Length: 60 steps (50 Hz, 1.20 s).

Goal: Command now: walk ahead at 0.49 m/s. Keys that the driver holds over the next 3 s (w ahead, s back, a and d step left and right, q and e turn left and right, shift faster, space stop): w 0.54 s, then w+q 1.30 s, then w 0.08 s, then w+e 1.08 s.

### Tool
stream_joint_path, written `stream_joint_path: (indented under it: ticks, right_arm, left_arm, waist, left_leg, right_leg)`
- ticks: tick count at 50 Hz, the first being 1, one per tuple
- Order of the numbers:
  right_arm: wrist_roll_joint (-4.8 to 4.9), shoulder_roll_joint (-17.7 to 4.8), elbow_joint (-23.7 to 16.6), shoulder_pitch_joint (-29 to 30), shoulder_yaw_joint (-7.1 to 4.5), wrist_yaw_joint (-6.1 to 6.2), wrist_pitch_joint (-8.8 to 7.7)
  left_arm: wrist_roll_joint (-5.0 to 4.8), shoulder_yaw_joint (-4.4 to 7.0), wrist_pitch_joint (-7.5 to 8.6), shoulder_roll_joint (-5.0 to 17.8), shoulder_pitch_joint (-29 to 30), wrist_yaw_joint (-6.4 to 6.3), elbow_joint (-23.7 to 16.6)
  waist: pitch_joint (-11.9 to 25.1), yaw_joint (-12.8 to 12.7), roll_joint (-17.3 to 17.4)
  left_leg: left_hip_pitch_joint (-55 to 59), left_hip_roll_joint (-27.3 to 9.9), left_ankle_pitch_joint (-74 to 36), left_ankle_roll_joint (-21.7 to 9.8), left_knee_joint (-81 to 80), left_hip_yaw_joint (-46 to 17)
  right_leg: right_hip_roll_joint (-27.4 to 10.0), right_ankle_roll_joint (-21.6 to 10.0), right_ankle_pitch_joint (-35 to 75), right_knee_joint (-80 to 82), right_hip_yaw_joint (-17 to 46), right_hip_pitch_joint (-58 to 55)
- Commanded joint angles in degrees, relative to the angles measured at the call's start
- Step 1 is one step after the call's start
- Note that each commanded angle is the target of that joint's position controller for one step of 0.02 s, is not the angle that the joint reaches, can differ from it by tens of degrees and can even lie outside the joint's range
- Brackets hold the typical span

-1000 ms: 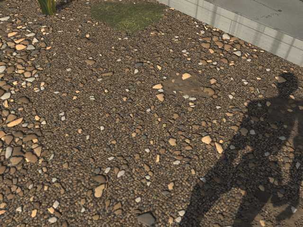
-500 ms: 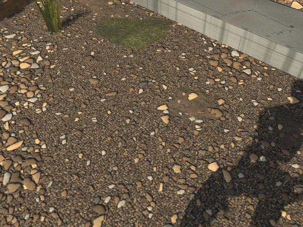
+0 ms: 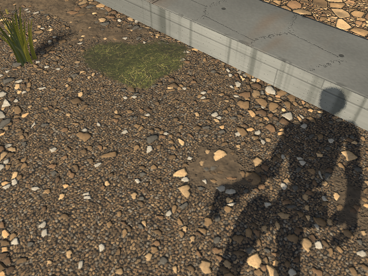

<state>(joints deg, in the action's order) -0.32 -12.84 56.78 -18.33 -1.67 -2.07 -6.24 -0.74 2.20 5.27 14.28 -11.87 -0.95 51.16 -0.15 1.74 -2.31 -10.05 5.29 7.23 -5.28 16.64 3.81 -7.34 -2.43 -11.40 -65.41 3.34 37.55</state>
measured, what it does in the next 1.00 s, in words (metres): walks ahead: right foot, then left foot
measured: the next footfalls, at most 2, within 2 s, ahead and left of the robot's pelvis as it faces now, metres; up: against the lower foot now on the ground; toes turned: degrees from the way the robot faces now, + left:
right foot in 0.30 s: +0.34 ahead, -0.17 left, +0.00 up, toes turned -2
left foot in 0.88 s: +0.64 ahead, +0.08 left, +0.00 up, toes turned +11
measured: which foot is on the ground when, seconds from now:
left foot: down 0.00-0.32, up 0.34-0.86, down 0.88-1.00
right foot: up 0.00-0.28, down 0.30-0.90, up 0.92-1.00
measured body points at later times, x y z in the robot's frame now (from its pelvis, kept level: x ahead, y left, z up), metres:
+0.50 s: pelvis +0.27 -0.08 +0.00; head +0.29 -0.10 +0.45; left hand +0.33 +0.18 -0.12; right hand +0.36 -0.35 -0.14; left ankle +0.27 +0.08 -0.66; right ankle +0.30 -0.16 -0.74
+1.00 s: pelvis +0.55 +0.00 -0.02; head +0.58 +0.01 +0.43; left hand +0.56 +0.27 -0.15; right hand +0.73 -0.24 -0.13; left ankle +0.60 +0.07 -0.74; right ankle +0.44 -0.17 -0.64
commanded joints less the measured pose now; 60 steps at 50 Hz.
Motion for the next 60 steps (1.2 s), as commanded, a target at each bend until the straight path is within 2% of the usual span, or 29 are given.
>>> stream_joint_path:
  ticks: [1, 6, 11, 13, 14, 15, 16, 17, 18, 19, 20, 22, 24, 28, 33, 38, 41, 43, 44, 45, 46, 47, 48, 49, 50, 52, 54, 56, 60]
  right_arm:
    - [0.05, -7.50, -3.08, 2.15, -1.17, 1.16, -0.99]
    - [1.12, -9.42, -1.78, -3.52, -1.51, 2.11, -0.08]
    - [1.50, -9.94, -0.12, -6.69, -1.94, 2.30, 1.21]
    - [1.54, -10.79, -0.26, -5.41, -2.29, 2.40, 1.81]
    - [1.39, -10.67, -0.63, -4.06, -2.17, 2.41, 2.11]
    - [0.76, -8.84, -1.26, -3.55, -1.46, 2.37, 2.26]
    - [0.08, -4.14, -2.78, -7.24, 0.14, 2.13, 1.53]
    - [0.93, -0.84, -2.20, -10.11, 1.22, 1.77, 0.00]
    - [2.28, -7.75, -2.84, -6.00, -0.45, 1.52, -1.15]
    - [2.96, -9.50, -4.56, -0.97, -0.90, 1.49, -1.60]
    - [2.27, -8.87, -4.93, 1.42, -1.01, 1.81, -1.44]
    - [1.32, -6.95, -4.74, 0.72, -1.44, 2.13, 0.12]
    - [1.25, -5.01, -4.35, -0.52, -1.38, 2.26, 1.35]
    - [0.78, -4.94, -6.95, 6.83, -1.75, 2.36, 1.82]
    - [1.43, -3.70, -9.34, 15.22, -1.29, 1.33, 1.68]
    - [1.74, -3.33, -12.87, 21.36, -0.98, -0.32, 1.56]
    - [1.62, -4.36, -14.49, 20.81, -1.43, -1.53, 1.42]
    - [1.61, -7.36, -13.14, 11.87, -3.27, -1.63, 1.63]
    - [1.70, -10.76, -10.74, 2.44, -5.19, -1.14, 1.79]
    - [1.56, -16.73, -9.43, -6.26, -6.91, 0.18, 2.34]
    - [1.62, -18.35, -10.81, -4.57, -6.69, 0.00, 1.98]
    - [1.19, -13.91, -10.54, -5.01, -5.54, 0.06, 1.91]
    - [1.06, -10.92, -11.17, -2.32, -4.89, 0.32, 1.68]
    - [1.14, -9.57, -12.31, 2.16, -4.37, 0.13, 1.43]
    - [0.97, -7.76, -13.39, 5.33, -3.81, 0.16, 1.35]
    - [0.75, -7.70, -14.30, 6.60, -3.62, 0.52, 1.42]
    - [0.93, -9.48, -14.27, 4.97, -4.07, 1.25, 1.25]
    - [1.17, -10.92, -14.04, 2.73, -4.48, 2.10, 1.36]
    - [1.67, -10.81, -13.63, -0.80, -4.50, 2.80, 2.13]
  left_arm:
    - [0.71, 0.79, -0.25, 2.63, -1.99, -0.42, -2.42]
    - [0.03, 0.32, 0.48, 1.63, 8.99, 0.57, -5.30]
    - [-0.56, 0.21, 1.19, 2.71, 14.61, 2.41, -8.06]
    - [-0.54, 0.84, 1.69, 4.29, 11.26, 2.81, -7.73]
    - [-0.42, 1.81, 1.85, 5.92, 5.66, 2.72, -6.21]
    - [-0.34, 3.44, 1.98, 9.24, -5.08, 2.34, -3.03]
    - [0.79, 4.94, 1.85, 15.44, -14.89, 2.02, -1.32]
    - [0.53, 4.70, 1.48, 14.69, -17.36, 2.33, -0.40]
    - [0.32, 3.21, 1.64, 10.02, -14.10, 2.41, -0.99]
    - [0.30, 2.41, 1.56, 7.70, -8.61, 2.31, -2.35]
    - [0.60, 1.83, 1.53, 6.23, -3.96, 2.58, -3.11]
    - [1.10, 1.11, 1.72, 3.73, -1.12, 3.04, -2.95]
    - [1.01, 1.35, 1.97, 4.44, -2.93, 3.01, -1.50]
    - [1.11, 1.93, 1.53, 6.52, -6.57, 1.70, 0.46]
    - [1.08, 2.01, 1.31, 7.27, -9.24, 0.63, 2.06]
    - [0.69, 2.32, 0.26, 7.40, -11.74, 0.19, 4.06]
    - [0.46, 2.85, -0.74, 9.08, -9.44, -0.31, 3.34]
    - [0.51, 3.22, -1.64, 10.56, -7.55, -0.87, 2.32]
    - [0.53, 2.96, -1.84, 10.34, -7.14, -1.10, 1.48]
    - [1.80, 2.03, -1.06, 8.45, -8.02, -1.05, -0.46]
    - [1.55, -0.20, 1.22, 1.27, -12.33, 0.27, -2.15]
    - [-0.38, 1.05, 3.65, 6.90, -6.64, 1.18, -3.07]
    - [-1.78, 1.35, 4.55, 8.21, -1.90, 1.41, -4.86]
    - [-1.05, 1.40, 4.64, 7.65, -0.44, 0.97, -5.02]
    - [0.33, 2.14, 4.04, 8.26, -0.03, 0.40, -4.97]
    - [1.16, 2.46, 2.39, 7.16, -1.41, 0.25, -5.86]
    - [1.66, 2.37, 1.37, 5.95, -0.10, -0.06, -6.95]
    - [1.86, 2.24, 1.06, 5.46, 4.72, -0.31, -8.85]
    - [1.24, 1.57, 1.53, 3.78, 13.01, 0.37, -11.52]
  waist:
    - [-3.11, -2.66, 4.54]
    - [-3.28, 1.35, 4.68]
    - [-4.70, 2.49, 5.52]
    - [-2.97, -0.04, 6.59]
    - [0.18, -3.35, 6.59]
    - [6.99, -7.70, 5.06]
    - [16.82, -8.63, -5.14]
    - [22.18, -7.72, -15.70]
    - [16.46, -7.88, -9.88]
    - [10.18, -6.46, -6.32]
    - [6.23, -4.57, -1.39]
    - [3.14, -1.45, -1.93]
    - [1.83, -0.36, -1.79]
    - [-0.77, -1.38, -0.52]
    - [-3.00, -4.21, -0.95]
    - [-5.51, -5.92, -0.27]
    - [-3.88, -4.07, -1.72]
    - [2.39, 1.18, -3.41]
    - [7.48, 5.54, -1.80]
    - [13.94, 7.34, 8.09]
    - [21.07, 1.86, 18.95]
    - [19.78, 4.81, 12.25]
    - [12.49, 4.32, 9.24]
    - [7.41, 1.38, 1.91]
    - [5.29, -0.62, 0.70]
    - [3.56, -3.09, 2.68]
    - [2.22, -3.25, 3.61]
    - [0.78, -1.90, 4.18]
    - [0.17, 1.43, 6.53]
  left_leg:
    - [-5.60, -16.08, -3.82, -9.76, -11.88, -12.21]
    - [0.92, -15.51, -4.30, -7.06, -10.75, -9.25]
    - [9.87, -19.37, -3.94, -6.16, -5.93, -10.54]
    - [11.33, -20.06, -10.55, -5.07, -1.62, -10.73]
    - [10.70, -18.17, -20.18, -3.90, 5.02, -8.96]
    - [5.83, -14.57, -24.14, -2.17, 17.98, -5.99]
    - [-13.61, -7.85, -8.42, 1.53, 40.80, -1.46]
    - [-29.00, -1.24, 23.40, 2.98, 54.90, -5.91]
    - [-34.50, -5.07, 22.24, 1.61, 60.72, -11.19]
    - [-35.39, -8.22, 17.05, 0.73, 60.16, -9.53]
    - [-32.81, -10.74, 12.09, 0.98, 56.72, -8.29]
    - [-26.74, -13.37, 7.34, 1.46, 50.89, -8.22]
    - [-25.59, -13.45, 5.41, 2.24, 48.38, -7.29]
    - [-32.60, -13.70, -3.84, 3.93, 37.91, -7.09]
    - [-30.95, -11.50, -14.42, 3.10, 24.30, -5.68]
    - [-34.35, -10.19, -10.40, 1.13, 18.78, -4.97]
    - [-29.02, -7.62, -2.50, -0.99, 17.75, -0.82]
    - [-15.11, -2.85, 0.77, -3.23, 17.30, 3.04]
    - [-0.71, -1.55, -1.79, -5.33, 14.74, 1.32]
    - [16.93, -13.60, -3.71, -9.74, 13.94, -17.31]
    - [33.33, -25.84, 5.05, -21.13, 3.26, -50.43]
    - [32.39, -23.96, 7.03, -17.80, 0.44, -48.17]
    - [25.51, -21.64, 3.63, -15.07, 0.65, -38.45]
    - [15.48, -19.12, -2.28, -13.22, -0.27, -31.61]
    - [8.40, -17.17, -6.94, -12.08, -1.28, -27.20]
    - [1.07, -15.15, -10.25, -12.32, -3.83, -24.66]
    - [-2.63, -14.01, -13.68, -12.55, -5.00, -21.56]
    - [-3.88, -12.60, -14.19, -11.47, -5.28, -19.69]
    - [-4.41, -9.65, -8.04, -7.81, -3.51, -18.29]
  right_leg:
    - [-2.44, 1.63, 8.79, 7.77, 0.09, 1.81]
    - [0.63, 2.27, 17.60, 26.63, -2.50, -0.06]
    - [2.08, 0.47, 10.75, 34.32, -2.60, -0.28]
    - [3.69, -1.23, 6.61, 36.59, -3.84, -6.29]
    - [5.64, -2.48, 5.78, 37.90, -5.47, -14.21]
    - [4.87, -4.65, 6.84, 37.25, -4.21, -28.75]
    - [-9.42, -11.63, 4.83, 37.43, 15.46, -51.58]
    - [-16.64, -17.00, -2.83, 46.81, 37.83, -61.29]
    - [-14.81, -14.30, -5.11, 48.24, 34.54, -56.57]
    - [-12.93, -12.10, -0.98, 48.76, 25.38, -48.53]
    - [-10.46, -11.13, 4.49, 50.80, 18.94, -40.21]
    - [-6.60, -9.79, 8.85, 54.48, 11.63, -31.50]
    - [-5.37, -10.51, 13.59, 56.47, 7.82, -28.80]
    - [-5.33, -10.47, 18.34, 58.24, 3.52, -31.21]
    - [-4.57, -7.83, 15.23, 60.13, -3.38, -33.31]
    - [-7.91, -6.74, 18.37, 57.07, -7.10, -43.15]
    - [-8.71, -5.12, 35.24, 50.21, -9.77, -45.57]
    - [-7.40, -3.35, 53.64, 36.24, -12.33, -44.08]
    - [-4.78, -1.46, 50.91, 23.22, -13.54, -37.39]
    - [-0.72, 0.96, 26.16, 3.23, -14.21, -21.28]
    - [11.90, 3.67, -19.83, -15.48, -5.06, 1.10]
    - [8.03, 1.59, -18.42, -18.19, 3.91, 7.10]
    - [5.48, 0.26, -13.91, -15.91, 2.66, 9.21]
    - [2.82, 0.28, -9.65, -10.33, 2.10, 6.43]
    - [1.10, 0.79, -7.64, -5.28, 1.71, 2.41]
    - [0.13, 2.15, -6.30, -0.41, 1.59, -2.28]
    - [0.57, 3.92, -3.25, 5.08, 0.33, -2.39]
    - [1.70, 5.26, 3.42, 13.23, -0.41, -0.99]
    - [5.40, 5.11, 16.02, 29.94, -0.83, -5.05]
Over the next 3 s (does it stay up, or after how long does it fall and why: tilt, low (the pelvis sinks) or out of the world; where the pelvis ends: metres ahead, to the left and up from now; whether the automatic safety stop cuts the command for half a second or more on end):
stays up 1.47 0.56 -0.02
